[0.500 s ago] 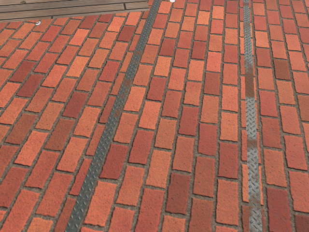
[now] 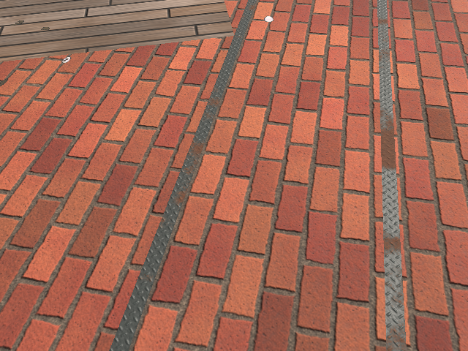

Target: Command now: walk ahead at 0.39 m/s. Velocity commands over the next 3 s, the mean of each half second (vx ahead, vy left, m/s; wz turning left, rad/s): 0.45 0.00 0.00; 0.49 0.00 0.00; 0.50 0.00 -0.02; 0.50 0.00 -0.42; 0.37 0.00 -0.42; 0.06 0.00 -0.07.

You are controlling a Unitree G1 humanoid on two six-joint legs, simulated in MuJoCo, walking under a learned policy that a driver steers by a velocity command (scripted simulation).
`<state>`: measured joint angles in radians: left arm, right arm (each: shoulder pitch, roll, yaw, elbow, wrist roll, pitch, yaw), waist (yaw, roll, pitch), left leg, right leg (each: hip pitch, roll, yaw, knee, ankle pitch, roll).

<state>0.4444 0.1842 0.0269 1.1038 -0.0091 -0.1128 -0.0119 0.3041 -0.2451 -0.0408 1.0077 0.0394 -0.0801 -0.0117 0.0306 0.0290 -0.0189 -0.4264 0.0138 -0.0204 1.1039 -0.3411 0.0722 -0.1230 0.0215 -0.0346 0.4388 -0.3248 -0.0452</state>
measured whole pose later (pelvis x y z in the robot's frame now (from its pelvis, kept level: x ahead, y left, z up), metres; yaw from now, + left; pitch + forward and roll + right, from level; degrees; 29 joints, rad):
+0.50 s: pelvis +0.27 +0.06 +0.00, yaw +0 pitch +0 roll +1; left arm 0.29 0.25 0.04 0.96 -0.03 -0.11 0.01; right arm 0.19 -0.24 -0.05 0.96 0.00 -0.10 0.04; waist -0.01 -0.03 0.04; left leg -0.27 -0.06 0.07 0.40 -0.14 0.08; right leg -0.46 -0.08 0.04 1.21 -0.31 -0.05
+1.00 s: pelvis +0.56 +0.00 -0.01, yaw +0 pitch +1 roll +0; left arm 0.14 0.24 0.05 0.87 0.00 -0.10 -0.03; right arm 0.32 -0.26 -0.04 1.00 0.03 -0.10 0.00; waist -0.01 0.02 0.04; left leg -0.36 0.03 -0.03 1.17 -0.39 0.05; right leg -0.37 0.02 -0.07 0.48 -0.14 -0.06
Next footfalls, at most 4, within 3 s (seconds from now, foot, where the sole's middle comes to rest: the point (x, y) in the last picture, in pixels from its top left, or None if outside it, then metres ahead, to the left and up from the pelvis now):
0.34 left None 0.35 0.14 -0.78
0.88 right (291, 308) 0.67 -0.09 -0.78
1.42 left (218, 225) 0.98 0.15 -0.78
2.00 right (288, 168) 1.26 -0.11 -0.78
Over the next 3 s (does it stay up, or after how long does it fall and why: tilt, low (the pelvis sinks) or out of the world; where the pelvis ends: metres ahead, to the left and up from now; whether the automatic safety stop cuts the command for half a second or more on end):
stays up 1.44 -0.10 -0.01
